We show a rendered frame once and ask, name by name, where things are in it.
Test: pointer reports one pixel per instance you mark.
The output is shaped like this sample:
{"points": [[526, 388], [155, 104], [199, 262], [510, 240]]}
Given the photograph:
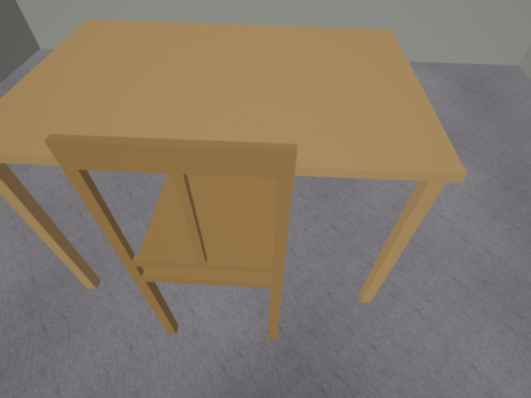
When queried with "table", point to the table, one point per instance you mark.
{"points": [[348, 97]]}

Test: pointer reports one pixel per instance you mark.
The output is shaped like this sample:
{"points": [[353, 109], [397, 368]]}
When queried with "chair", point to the chair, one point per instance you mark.
{"points": [[222, 217]]}

